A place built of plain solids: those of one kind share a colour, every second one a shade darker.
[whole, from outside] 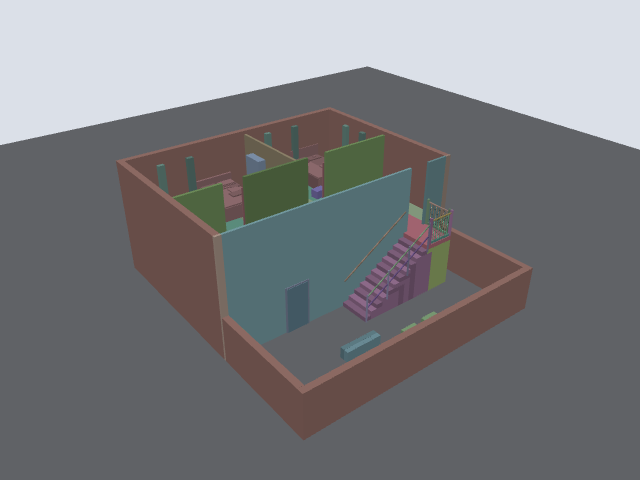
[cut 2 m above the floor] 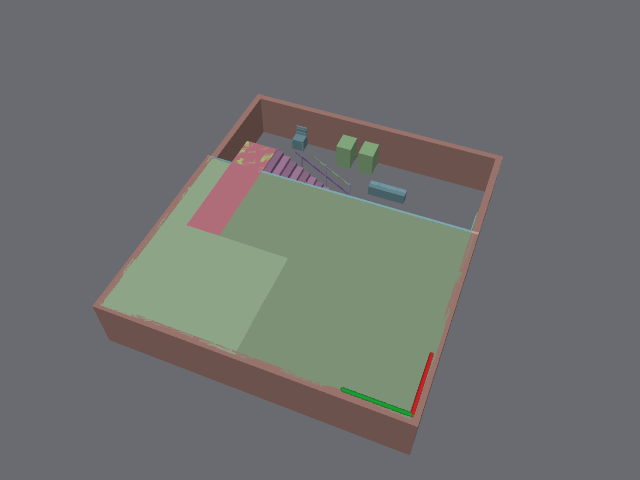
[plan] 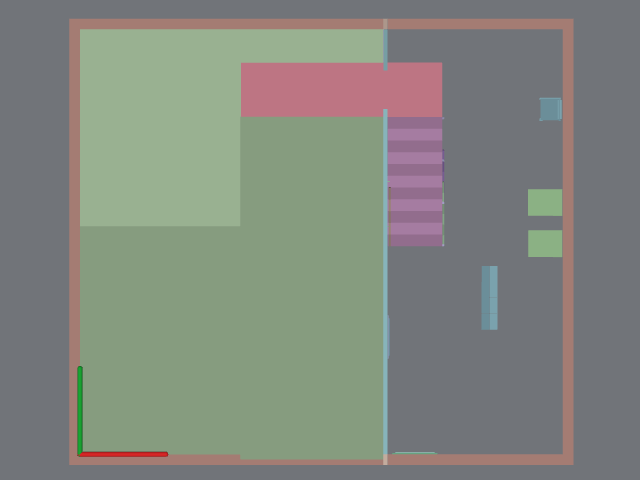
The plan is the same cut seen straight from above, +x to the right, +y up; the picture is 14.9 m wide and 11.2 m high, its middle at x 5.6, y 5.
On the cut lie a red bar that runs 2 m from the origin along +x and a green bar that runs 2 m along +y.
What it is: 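A house over a walled back yard; in the yard at the foot of the outdoor stair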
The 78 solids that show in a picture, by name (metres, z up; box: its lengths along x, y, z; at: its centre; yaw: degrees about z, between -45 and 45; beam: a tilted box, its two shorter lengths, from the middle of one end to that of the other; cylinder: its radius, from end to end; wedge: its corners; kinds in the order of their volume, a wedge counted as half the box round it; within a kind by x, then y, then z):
{
 "wall_1": {"box": [0.25, 10.41, 4.84], "at": [-0.12, 4.96, 2.37]},
 "wall_2": {"box": [7.43, 0.25, 4.84], "at": [3.46, -0.12, 2.37]},
 "wall_3": {"box": [7.43, 0.25, 4.84], "at": [3.46, 10.04, 2.37]},
 "wall_4": {"box": [4.09, 0.25, 1.85], "at": [9.22, -0.12, 0.88]},
 "wall_5": {"box": [4.09, 0.25, 1.85], "at": [9.22, 10.04, 0.88]},
 "wall_6": {"box": [0.25, 10.41, 1.85], "at": [11.39, 4.96, 0.88]},
 "upper_floor_1": {"box": [3.88, 5.47, 0.18], "at": [1.82, 2.61, 2.05]},
 "upper_floor_2": {"box": [3.88, 4.72, 0.18], "at": [1.82, 7.68, 2.05]},
 "upper_floor_3": {"box": [3.34, 8.0, 0.18], "at": [5.41, 3.88, 2.05]},
 "upper_floor_4": {"box": [3.34, 0.91, 0.18], "at": [5.41, 9.59, 2.05]},
 "step_1": {"box": [1.27, 0.82, 0.23], "at": [7.81, 5.26, 0.06]},
 "step_2": {"box": [1.27, 0.82, 0.41], "at": [7.81, 5.54, 0.15]},
 "step_3": {"box": [1.27, 0.82, 0.58], "at": [7.81, 5.81, 0.24]},
 "step_4": {"box": [1.27, 0.82, 0.76], "at": [7.81, 6.09, 0.33]},
 "step_5": {"box": [1.27, 0.82, 0.94], "at": [7.81, 6.36, 0.42]},
 "step_6": {"box": [1.27, 0.82, 1.12], "at": [7.81, 6.63, 0.51]},
 "step_7": {"box": [1.27, 0.82, 1.3], "at": [7.81, 6.91, 0.6]},
 "step_8": {"box": [1.27, 0.82, 1.47], "at": [7.81, 7.18, 0.69]},
 "step_9": {"box": [1.27, 0.82, 1.65], "at": [7.81, 7.46, 0.78]},
 "step_10": {"box": [1.27, 0.82, 1.83], "at": [7.81, 7.73, 0.86]},
 "step_11": {"box": [1.27, 0.58, 2.01], "at": [7.81, 7.88, 0.95]},
 "bedstead_bedroom_bed_1": {"box": [0.1, 1.65, 1.08], "at": [0.07, 3.63, 2.63]},
 "bedstead_bedroom_bed_2": {"box": [0.05, 1.6, 1.24], "at": [0.09, 8.37, 2.71]},
 "bedstead_bedroom_bed_3": {"box": [0.38, 1.45, 0.74], "at": [0.31, 8.37, 2.45]},
 "bedstead_bedroom_bed_4": {"box": [0.38, 0.62, 0.85], "at": [0.41, 4.02, 2.51]},
 "bedstead_bedroom_bed_5": {"box": [1.02, 0.8, 0.69], "at": [0.63, 7.97, 2.43]},
 "bedstead_bedroom_bed_6": {"box": [1.02, 0.82, 0.69], "at": [0.63, 8.78, 2.43]},
 "bedstead_bedroom_bed_7": {"box": [0.38, 0.47, 0.75], "at": [1.04, 4.04, 2.46]},
 "bedstead_bedroom_bed_8": {"box": [2.08, 1.65, 0.64], "at": [1.16, 8.37, 2.4]},
 "bedstead_bedroom_bed_9": {"box": [1.62, 1.6, 0.7], "at": [1.36, 3.63, 2.44]},
 "bedstead_bedroom_bed_10": {"box": [0.38, 0.62, 0.75], "at": [1.41, 3.94, 2.46]},
 "bedstead_bedroom_bed_11": {"box": [1.05, 1.62, 0.69], "at": [1.67, 8.38, 2.43]},
 "bedstead_bedroom_bed_12": {"box": [1.0, 1.65, 0.64], "at": [1.7, 3.63, 2.41]},
 "stair_wall_1": {"box": [0.1, 8.06, 4.84], "at": [7.13, 4.03, 2.37]},
 "stair_wall_2": {"box": [0.1, 0.96, 4.84], "at": [7.13, 9.43, 2.37]},
 "head_base_1": {"box": [1.27, 1.28, 2.09], "at": [7.81, 8.5, 0.99]},
 "upper_partition_1": {"box": [0.12, 2.03, 2.56], "at": [3.69, 1.02, 3.36]},
 "upper_partition_2": {"box": [0.12, 2.91, 2.56], "at": [3.69, 4.39, 3.36]},
 "upper_partition_3": {"box": [0.12, 3.17, 2.56], "at": [3.69, 8.33, 3.36]},
 "upper_split_wall_1": {"box": [3.63, 0.12, 2.56], "at": [1.81, 5.33, 3.36]},
 "bin_1": {"box": [0.8, 0.62, 1.1], "at": [10.85, 5.87, 0.5]},
 "bin_2": {"box": [0.8, 0.62, 1.06], "at": [10.86, 4.92, 0.48]},
 "upper_floor_head_1": {"box": [4.7, 1.28, 0.18], "at": [6.1, 8.5, 2.05]},
 "curtains_1": {"box": [0.18, 0.28, 2.1], "at": [0.09, 1.35, 3.25]},
 "curtains_2": {"box": [0.18, 0.28, 2.1], "at": [0.09, 2.61, 3.25]},
 "curtains_3": {"box": [0.19, 0.27, 2.27], "at": [0.09, 6.41, 3.33]},
 "curtains_4": {"box": [0.19, 0.27, 2.27], "at": [0.09, 7.85, 3.33]},
 "curtains_5": {"box": [0.27, 0.19, 2.2], "at": [1.3, 9.82, 3.3]},
 "curtains_6": {"box": [0.27, 0.19, 2.2], "at": [2.43, 9.82, 3.3]},
 "slotfit_bedroom_storage_1": {"box": [0.95, 0.36, 1.94], "at": [1.16, 5.06, 3.06]},
 "laid_rug_rug_bedroom_1": {"box": [2.31, 1.7, 0.05], "at": [1.81, 2.67, 2.11]},
 "laid_rug_rug_bedroom_2": {"box": [2.4, 1.7, 0.05], "at": [1.81, 7.62, 2.11]},
 "bench_1": {"box": [0.19, 0.38, 0.48], "at": [9.46, 3.09, 0.19]},
 "bench_2": {"box": [0.19, 0.38, 0.48], "at": [9.46, 3.47, 0.19]},
 "bench_3": {"box": [0.19, 0.38, 0.48], "at": [9.46, 3.84, 0.19]},
 "bench_4": {"box": [0.19, 0.36, 0.48], "at": [9.46, 4.21, 0.19]},
 "bench_5": {"box": [0.19, 0.38, 0.48], "at": [9.65, 3.09, 0.19]},
 "bench_6": {"box": [0.19, 0.38, 0.48], "at": [9.65, 3.47, 0.19]},
 "bench_7": {"box": [0.19, 0.38, 0.48], "at": [9.65, 3.84, 0.19]},
 "bench_8": {"box": [0.19, 0.36, 0.48], "at": [9.65, 4.21, 0.19]},
 "bench_9": {"box": [0.45, 0.5, 0.56], "at": [10.97, 8.04, 0.23]},
 "back_wall_end_1": {"box": [0.1, 0.25, 4.84], "at": [7.13, -0.12, 2.37]},
 "back_wall_end_2": {"box": [0.1, 0.25, 4.84], "at": [7.13, 10.04, 2.37]},
 "doorleaf_door_1": {"box": [0.037, 0.83, 2.07], "at": [3.49, 3.3, 3.12], "yaw": 10.1},
 "doorleaf_door_2": {"box": [0.04, 0.83, 2.07], "at": [3.51, 7.11, 3.12], "yaw": 10.4},
 "clutter_bedroom_1": {"box": [0.39, 0.56, 0.4], "at": [2.6, 7.28, 2.29], "yaw": 5.3},
 "undercroft_leaf_1": {"box": [0.05, 0.88, 1.89], "at": [7.2, 2.74, 0.89]},
 "yard_gate_leaf_1": {"box": [0.92, 0.05, 1.75], "at": [7.81, 0.03, 0.82]},
 "undercroft_frame_1": {"box": [0.03, 1.02, 1.95], "at": [7.19, 2.74, 0.92]},
 "yard_gate_frame_1": {"box": [1.06, 0.03, 1.81], "at": [7.81, 0.01, 0.85]},
 "headland_side_guard_newel_1": {"box": [0.09, 0.09, 1.15], "at": [8.4, 8.0, 2.66]},
 "headland_side_guard_newel_2": {"box": [0.09, 0.09, 1.15], "at": [8.4, 9.1, 2.66]},
 "guard_post_1": {"box": [0.05, 0.05, 1.26], "at": [8.48, 4.88, 0.58]},
 "guard_post_2": {"box": [0.05, 0.05, 1.26], "at": [8.48, 5.87, 1.23]},
 "guard_post_3": {"box": [0.05, 0.05, 1.26], "at": [8.48, 6.85, 1.87]},
 "guard_post_4": {"box": [0.05, 0.05, 1.26], "at": [8.48, 7.84, 2.51]},
 "headland_ahead_guard_newel_1": {"box": [0.09, 0.09, 1.15], "at": [7.22, 9.09, 2.66]},
 "headland_side_guard_board_1": {"box": [0.04, 1.1, 0.15], "at": [8.4, 8.55, 2.16]}
}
